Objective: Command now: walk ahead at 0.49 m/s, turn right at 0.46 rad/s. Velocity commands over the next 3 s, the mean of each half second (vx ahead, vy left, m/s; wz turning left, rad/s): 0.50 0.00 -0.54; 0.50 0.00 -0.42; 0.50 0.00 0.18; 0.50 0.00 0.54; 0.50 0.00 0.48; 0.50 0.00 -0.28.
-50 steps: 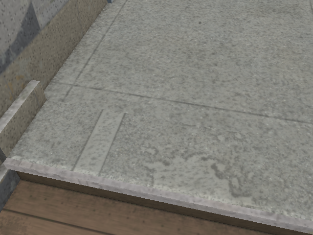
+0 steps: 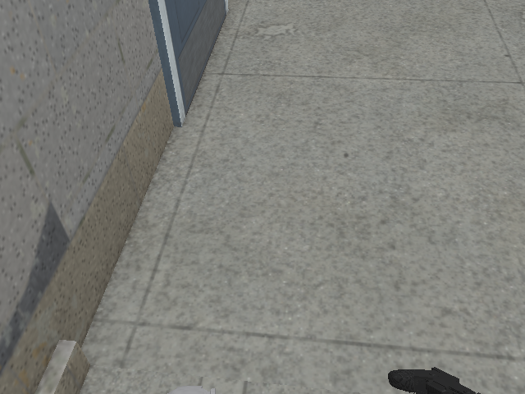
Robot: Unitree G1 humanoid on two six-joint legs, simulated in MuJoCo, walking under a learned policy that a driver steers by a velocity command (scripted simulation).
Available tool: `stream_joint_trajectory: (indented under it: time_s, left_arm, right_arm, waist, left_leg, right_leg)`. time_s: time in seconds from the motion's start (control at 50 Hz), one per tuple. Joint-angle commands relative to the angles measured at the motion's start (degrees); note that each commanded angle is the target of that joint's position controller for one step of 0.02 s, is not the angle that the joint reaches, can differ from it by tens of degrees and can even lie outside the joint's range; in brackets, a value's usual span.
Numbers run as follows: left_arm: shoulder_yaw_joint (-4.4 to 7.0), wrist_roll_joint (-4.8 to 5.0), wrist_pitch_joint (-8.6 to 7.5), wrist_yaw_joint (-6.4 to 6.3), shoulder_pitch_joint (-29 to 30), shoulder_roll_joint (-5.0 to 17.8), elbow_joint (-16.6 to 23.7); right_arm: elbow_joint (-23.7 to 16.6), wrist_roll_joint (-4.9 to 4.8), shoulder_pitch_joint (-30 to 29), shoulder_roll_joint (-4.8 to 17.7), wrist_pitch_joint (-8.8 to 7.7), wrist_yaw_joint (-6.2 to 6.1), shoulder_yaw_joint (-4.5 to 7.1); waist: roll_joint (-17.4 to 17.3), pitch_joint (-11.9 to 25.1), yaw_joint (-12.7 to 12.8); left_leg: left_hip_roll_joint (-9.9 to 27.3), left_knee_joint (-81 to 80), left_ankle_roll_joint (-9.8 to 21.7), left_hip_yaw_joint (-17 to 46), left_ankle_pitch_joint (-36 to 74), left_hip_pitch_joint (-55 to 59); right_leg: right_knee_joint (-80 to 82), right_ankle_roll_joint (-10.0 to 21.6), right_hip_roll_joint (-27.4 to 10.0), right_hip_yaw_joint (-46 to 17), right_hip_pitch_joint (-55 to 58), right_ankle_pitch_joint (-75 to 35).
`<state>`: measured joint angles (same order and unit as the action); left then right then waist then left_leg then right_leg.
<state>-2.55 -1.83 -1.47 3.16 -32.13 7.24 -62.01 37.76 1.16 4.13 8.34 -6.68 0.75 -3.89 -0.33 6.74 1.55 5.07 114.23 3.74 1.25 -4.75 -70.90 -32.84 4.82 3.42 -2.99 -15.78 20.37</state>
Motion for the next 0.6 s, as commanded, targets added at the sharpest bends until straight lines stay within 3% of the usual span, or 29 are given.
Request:
stream_joint_trajectory:
  time_s: [0.02, 0.04, 0.06, 0.1, 0.12, 0.14, 0.16, 0.18, 0.2, 0.22, 0.24, 0.26, 0.28, 0.3, 0.32, 0.34, 0.36, 0.38, 0.4, 0.42, 0.44, 0.46, 0.48, 0.5, 0.52, 0.54, 0.56, 0.6]
  left_arm:
    - [0.85, 0.88, -2.77, -1.18, 3.3, 6.0, 4.2]
    - [1.34, 1.41, -2.43, -2.0, 1.0, 6.5, 3.9]
    - [1.25, 2.8, -1.46, -2.58, -3.1, 5.4, 3.2]
    - [1.77, 2.57, 0.28, -5.13, -10.4, 4.6, 2.0]
    - [2.71, 3.87, 1.06, -6.43, -10.0, 5.4, 3.9]
    - [2.82, 4.18, 1.35, -7.11, -8.4, 5.3, 4.4]
    - [2.91, 3.8, 0.77, -6.69, -4.6, 6.2, 6.2]
    - [2.94, 1.85, -0.53, -5.97, -4.5, 8.2, 5.7]
    - [4.03, 1.4, -1.41, -5.33, -0.9, 11.6, 7.8]
    - [5.38, 0.87, -1.27, -5.55, 7.6, 14.6, 11.3]
    - [4.97, 2.73, -3.84, -4.79, 6.3, 8.0, 16.1]
    - [5.35, 1.91, -4.58, -3.34, 5.5, 6.9, 15.4]
    - [5.99, 2.52, -3.69, -2.71, 8.9, 5.3, 16.8]
    - [5.14, 3.53, -2.39, -2.71, 13.5, 2.7, 19.1]
    - [5.06, 3.33, -0.33, -3.19, 15.2, 1.9, 19.2]
    - [5.07, 3.54, 1.44, -3.41, 12.6, 2.1, 18.9]
    - [5.12, 4.18, 2.23, -3.4, 10.1, 1.3, 18.8]
    - [4.63, 4.41, 2.52, -3.15, 8.3, 0.1, 18.4]
    - [4.24, 4.17, 2.35, -2.76, 8.3, -0.3, 19.0]
    - [3.85, 3.67, 2.12, -2.84, 11.0, -1.0, 20.3]
    - [3.62, 2.63, 2.19, -3.19, 12.9, -0.3, 22.0]
    - [3.94, 2.95, 2.19, -3.45, 16.8, 1.5, 23.6]
    - [4.91, 3.45, 2.13, -3.66, 18.2, 3.9, 25.0]
    - [5.57, 3.78, 2.19, -3.88, 20.1, 5.6, 26.1]
    - [6.2, 4.0, 2.3, -3.9, 20.6, 6.9, 26.9]
    - [6.66, 4.45, 2.36, -3.78, 22.4, 7.5, 28.1]
    - [7.17, 5.26, 2.51, -3.68, 22.4, 8.1, 28.1]
    - [6.99, 5.47, 2.46, -2.82, 26.6, 7.5, 29.4]
  right_arm:
    - [-3.3, -0.23, -0.7, -3.9, 0.49, -1.95, -2.49]
    - [-5.6, 0.11, -4.6, -3.4, -0.18, -1.4, -2.76]
    - [-8.9, 0.44, -11.5, -3.0, -1.17, -0.78, -3.53]
    - [-11.3, -0.15, -17.3, -2.1, -2.2, 0.84, -3.47]
    - [-14.1, 0.36, -22.9, -4.5, -2.04, 1.61, -4.71]
    - [-15.2, -0.46, -23.8, -4.1, -1.66, 1.71, -4.43]
    - [-13.3, -1.5, -17.8, -3.3, -1.67, 1.66, -3.1]
    - [-12.3, -1.71, -8.8, 2.5, -1.99, 1.18, 0.34]
    - [-9.5, -2.73, 3.2, 10.3, -1.96, 0.19, 4.09]
    - [-6.7, -2.01, 17.5, 15.7, -1.76, -0.33, 6.79]
    - [-2.9, 1.73, 24.4, 24.3, -0.9, -0.92, 9.8]
    - [-3.9, 3.03, 21.4, 21.4, 0.16, -2.84, 8.94]
    - [-1.9, 0.78, 16.8, 15.6, 1.0, -3.76, 7.76]
    - [0.1, -0.27, 14.0, 10.2, 2.27, -4.07, 6.95]
    - [3.5, 0.07, 12.3, 3.9, 3.04, -3.7, 5.86]
    - [6.4, 1.08, 11.0, -0.1, 3.08, -3.16, 4.68]
    - [8.8, 0.8, 10.4, -1.1, 2.66, -2.24, 4.65]
    - [10.1, 1.12, 8.9, -1.2, 2.37, -1.47, 4.96]
    - [10.8, 0.47, 9.3, -0.6, 2.13, -0.8, 5.56]
    - [11.6, 0.74, 9.4, 0.2, 2.06, -0.64, 6.06]
    - [11.3, 0.02, 9.8, 3.7, 2.19, -1.4, 7.33]
    - [12.0, 1.07, 11.5, 4.8, 2.03, -1.57, 7.98]
    - [11.5, 0.81, 11.3, 6.7, 1.54, -2.01, 8.59]
    - [11.3, 1.27, 12.4, 7.9, 1.13, -2.53, 8.87]
    - [11.0, 0.92, 13.4, 8.7, 0.96, -2.95, 9.04]
    - [10.9, 0.69, 14.4, 10.3, 0.89, -3.24, 9.54]
    - [10.4, 0.46, 15.4, 10.4, 0.94, -3.27, 9.46]
    - [10.1, 0.45, 16.6, 12.5, 1.21, -4.09, 10.1]
  waist:
    - [6.0, -11.7, -2.7]
    - [7.2, -11.8, -1.1]
    - [5.5, -10.0, 1.9]
    - [5.8, -6.6, 5.7]
    - [6.4, -6.2, 6.3]
    - [7.7, -6.5, 4.6]
    - [10.9, -3.4, 0.3]
    - [19.6, 2.7, -5.2]
    - [22.8, 7.3, -11.2]
    - [18.7, 13.9, -19.8]
    - [-16.0, 27.4, -15.5]
    - [-25.2, 28.8, -13.2]
    - [-19.0, 15.7, -9.4]
    - [-10.8, 4.3, -6.7]
    - [-2.4, -4.4, -4.1]
    - [-3.8, -8.7, -0.9]
    - [-2.6, -11.3, 2.1]
    - [-3.3, -11.7, 3.8]
    - [-1.7, -11.4, 4.1]
    - [-2.6, -12.0, 3.8]
    - [-2.5, -12.3, 3.5]
    - [-2.6, -12.4, 2.0]
    - [-2.6, -12.0, 1.5]
    - [-3.4, -12.1, 0.7]
    - [-3.8, -12.1, 0.3]
    - [-3.9, -12.6, -0.6]
    - [-4.0, -12.8, -1.3]
    - [-4.1, -14.6, -2.7]
  left_leg:
    - [0.8, 8.1, -3.1, -4.9, -2.7, -6.8]
    - [2.4, 3.5, -3.6, -3.5, -4.2, -13.3]
    - [3.3, -4.8, -4.0, -3.4, -6.1, -15.8]
    - [3.8, -15.4, -5.4, -4.1, -5.2, -17.3]
    - [3.6, -27.5, -5.5, -7.1, -13.0, -3.5]
    - [3.1, -38.4, -5.5, -8.4, -17.4, 8.7]
    - [-0.9, -43.8, -4.6, -13.3, -22.6, 24.6]
    - [-5.8, -43.2, -1.8, -14.2, -21.7, 41.1]
    - [-5.1, -49.1, 1.7, -7.3, -22.3, 45.6]
    - [2.3, -55.8, 5.8, 9.8, -25.4, 61.8]
    - [17.4, -79.5, 10.6, 42.6, -32.7, 82.9]
    - [24.1, -94.2, 12.5, 61.9, -25.6, 81.5]
    - [24.4, -95.1, 10.1, 53.9, -28.9, 68.6]
    - [23.6, -92.3, 7.9, 41.0, -33.0, 57.8]
    - [21.5, -86.8, 5.6, 27.7, -33.3, 47.3]
    - [18.5, -87.1, 3.4, 19.4, -30.2, 42.1]
    - [14.8, -88.9, 1.3, 11.6, -27.6, 39.7]
    - [12.3, -89.5, 0.3, 4.8, -24.7, 40.3]
    - [11.2, -88.8, -0.7, -0.6, -20.2, 41.9]
    - [11.0, -90.3, 0.1, -2.3, -18.5, 43.2]
    - [10.4, -93.1, 1.5, -4.9, -16.1, 46.8]
    - [11.3, -95.4, 2.6, -5.8, -13.8, 49.1]
    - [12.6, -97.9, 2.6, -6.5, -8.5, 53.8]
    - [13.6, -98.9, 2.9, -6.8, -5.3, 56.3]
    - [13.6, -99.9, 3.4, -7.8, -3.7, 59.3]
    - [14.2, -100.6, 3.7, -8.5, -2.5, 62.8]
    - [12.5, -100.6, 3.1, -9.8, -1.8, 64.7]
    - [13.2, -102.2, 3.2, -12.1, -2.3, 66.9]
  right_leg:
    - [15.5, 9.2, -9.7, -18.3, -11.0, -1.7]
    - [14.7, 8.9, -10.8, -20.7, -2.4, -4.7]
    - [15.7, 8.7, -10.7, -23.4, 3.3, -1.7]
    - [17.3, 9.7, -14.2, -26.0, 16.0, -6.7]
    - [26.3, 11.0, -15.8, -24.6, 9.5, -11.1]
    - [28.3, 9.9, -15.3, -21.7, 5.6, -13.8]
    - [27.2, 8.7, -13.9, -16.7, 2.2, -27.4]
    - [22.3, 8.4, -14.1, -16.0, 2.5, -66.9]
    - [9.9, 6.1, -12.8, -12.4, 11.2, -88.1]
    - [-9.6, 3.6, -10.1, -11.2, 3.7, -89.1]
    - [-31.5, 0.8, 0.1, -8.5, -15.3, -49.7]
    - [-56.0, -1.5, 4.3, -13.3, -22.5, -13.2]
    - [-69.0, -2.2, 2.7, -11.4, -27.4, -11.2]
    - [-75.3, -1.6, 0.3, -6.6, -30.7, -12.2]
    - [-75.6, -0.1, -2.7, -2.7, -32.1, -12.4]
    - [-77.9, 1.6, -3.9, -2.0, -31.5, -10.5]
    - [-73.8, 3.1, -5.0, -2.6, -29.3, -10.6]
    - [-71.4, 4.2, -4.6, -4.0, -28.5, -12.7]
    - [-66.8, 3.8, -5.0, -3.6, -28.7, -16.2]
    - [-66.6, 3.1, -4.6, -3.4, -31.1, -17.7]
    - [-57.3, 1.4, -5.0, -2.9, -32.5, -18.1]
    - [-55.8, -0.1, -5.4, -2.4, -33.8, -18.2]
    - [-50.9, -1.1, -6.4, -2.5, -34.6, -18.4]
    - [-49.3, -2.2, -7.0, -2.9, -35.7, -19.2]
    - [-45.8, -2.7, -7.5, -3.8, -36.8, -19.1]
    - [-41.9, -2.7, -7.8, -3.2, -38.0, -19.8]
    - [-37.8, -2.8, -7.6, -2.0, -37.4, -19.7]
    - [-29.9, -2.2, -9.3, 1.4, -35.9, -21.7]
